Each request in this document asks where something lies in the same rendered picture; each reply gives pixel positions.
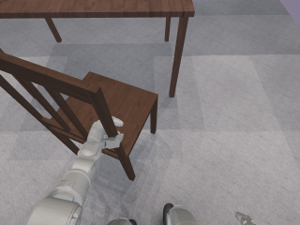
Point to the robot left forearm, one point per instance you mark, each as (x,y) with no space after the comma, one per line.
(79,176)

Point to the chair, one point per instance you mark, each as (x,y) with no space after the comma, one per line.
(93,98)

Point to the right robot foot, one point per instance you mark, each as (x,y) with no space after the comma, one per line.
(166,209)

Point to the robot right hand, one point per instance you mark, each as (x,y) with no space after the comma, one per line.
(244,220)

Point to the robot right shin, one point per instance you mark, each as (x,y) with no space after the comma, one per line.
(176,207)

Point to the table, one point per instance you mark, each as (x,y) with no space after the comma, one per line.
(62,9)

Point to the robot left upper arm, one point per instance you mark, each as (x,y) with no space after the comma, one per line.
(55,211)

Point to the robot left hand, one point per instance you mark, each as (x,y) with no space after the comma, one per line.
(98,134)

